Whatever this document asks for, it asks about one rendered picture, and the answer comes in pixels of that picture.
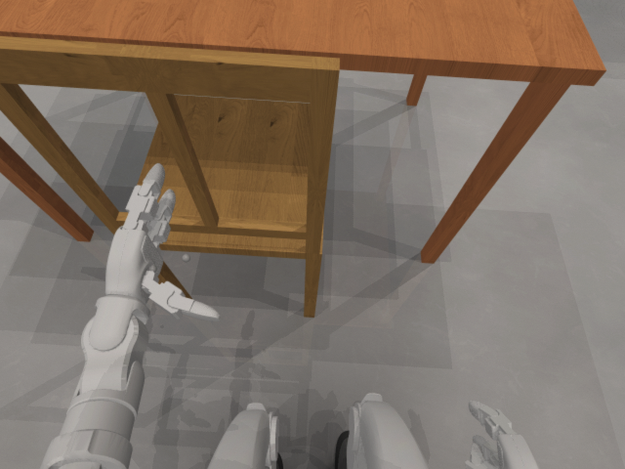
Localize chair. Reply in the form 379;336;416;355
0;36;340;318

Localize robot thigh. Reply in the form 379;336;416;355
350;401;430;469
207;409;279;469

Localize robot left thigh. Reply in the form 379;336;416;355
207;409;279;469

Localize right robot hand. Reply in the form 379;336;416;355
465;401;540;469

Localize left robot forearm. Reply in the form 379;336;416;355
40;295;150;469

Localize left robot hand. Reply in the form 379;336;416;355
105;163;220;321

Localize table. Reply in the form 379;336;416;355
0;0;606;264

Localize robot right thigh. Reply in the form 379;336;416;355
350;401;430;469

